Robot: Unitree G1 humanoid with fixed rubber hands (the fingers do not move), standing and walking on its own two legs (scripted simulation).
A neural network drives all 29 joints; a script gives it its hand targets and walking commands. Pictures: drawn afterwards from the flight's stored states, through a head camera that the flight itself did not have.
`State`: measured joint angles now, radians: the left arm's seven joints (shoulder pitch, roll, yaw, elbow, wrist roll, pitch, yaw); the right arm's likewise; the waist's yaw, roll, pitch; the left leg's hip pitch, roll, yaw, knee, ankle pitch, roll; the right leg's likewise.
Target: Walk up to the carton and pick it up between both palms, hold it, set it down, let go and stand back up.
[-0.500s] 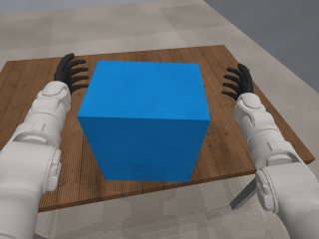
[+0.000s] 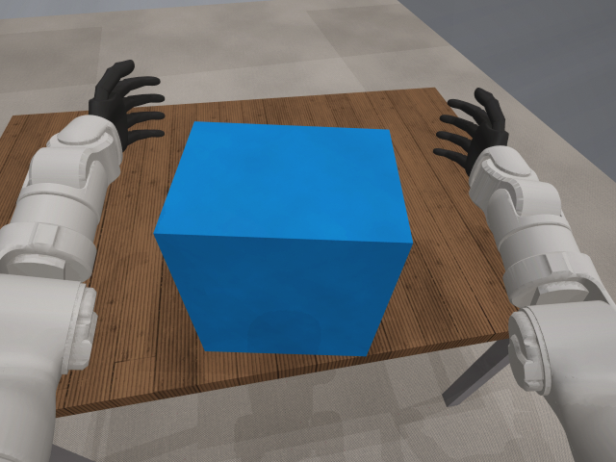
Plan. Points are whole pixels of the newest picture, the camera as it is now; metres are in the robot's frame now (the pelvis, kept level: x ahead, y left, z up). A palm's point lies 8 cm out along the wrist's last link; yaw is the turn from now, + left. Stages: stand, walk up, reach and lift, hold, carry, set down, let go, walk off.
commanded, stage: set down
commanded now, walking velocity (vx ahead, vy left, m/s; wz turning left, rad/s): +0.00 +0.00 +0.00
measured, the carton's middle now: (288, 250) +0.40 +0.01 +0.03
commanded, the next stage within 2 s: none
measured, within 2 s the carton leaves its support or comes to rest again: neither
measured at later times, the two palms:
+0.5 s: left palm (88, 145) +0.42 +0.23 +0.21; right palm (501, 179) +0.38 -0.24 +0.18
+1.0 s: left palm (92, 225) +0.37 +0.24 +0.14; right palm (489, 253) +0.32 -0.23 +0.12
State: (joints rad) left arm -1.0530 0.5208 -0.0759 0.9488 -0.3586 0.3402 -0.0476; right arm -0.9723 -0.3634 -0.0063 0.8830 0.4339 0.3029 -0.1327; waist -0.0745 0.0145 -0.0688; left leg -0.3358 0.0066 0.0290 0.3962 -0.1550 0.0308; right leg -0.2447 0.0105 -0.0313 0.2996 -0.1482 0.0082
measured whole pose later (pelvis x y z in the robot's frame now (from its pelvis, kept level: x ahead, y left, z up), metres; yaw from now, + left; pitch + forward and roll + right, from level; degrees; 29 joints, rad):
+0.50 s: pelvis +0.00 -0.01 +0.00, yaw -1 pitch +0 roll -1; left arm -0.88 0.57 0.04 0.70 -0.31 0.50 -0.10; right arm -0.77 -0.38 0.04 0.65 0.50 0.41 -0.13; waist -0.07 -0.04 -0.02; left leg -0.19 0.02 0.04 0.32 -0.13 0.01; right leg -0.11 0.03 -0.01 0.25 -0.13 -0.01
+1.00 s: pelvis +0.00 -0.01 +0.00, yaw -2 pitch -1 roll -1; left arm -0.48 0.46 0.14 0.39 -0.26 0.44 -0.09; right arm -0.36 -0.27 -0.03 0.30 0.40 0.37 -0.16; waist -0.04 -0.04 -0.01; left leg -0.16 0.01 0.06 0.32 -0.14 0.02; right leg -0.11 0.01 0.01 0.28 -0.15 0.00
